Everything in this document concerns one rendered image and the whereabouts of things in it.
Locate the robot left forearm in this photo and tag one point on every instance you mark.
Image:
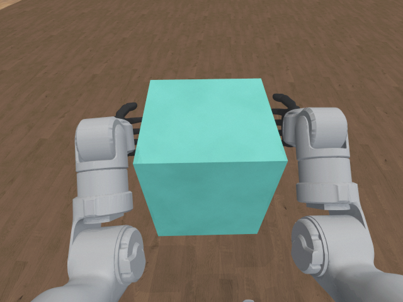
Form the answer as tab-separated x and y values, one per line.
102	146

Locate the robot right forearm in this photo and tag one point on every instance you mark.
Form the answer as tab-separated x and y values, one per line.
320	136

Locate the carton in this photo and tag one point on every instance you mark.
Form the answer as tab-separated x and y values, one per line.
209	156

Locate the robot right hand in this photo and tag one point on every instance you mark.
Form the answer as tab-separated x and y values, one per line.
290	104

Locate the robot left hand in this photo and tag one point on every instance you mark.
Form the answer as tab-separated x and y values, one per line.
122	112

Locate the robot left upper arm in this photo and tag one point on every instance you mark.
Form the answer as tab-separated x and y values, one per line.
103	262

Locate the robot right upper arm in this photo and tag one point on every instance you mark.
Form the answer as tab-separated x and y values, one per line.
337	252

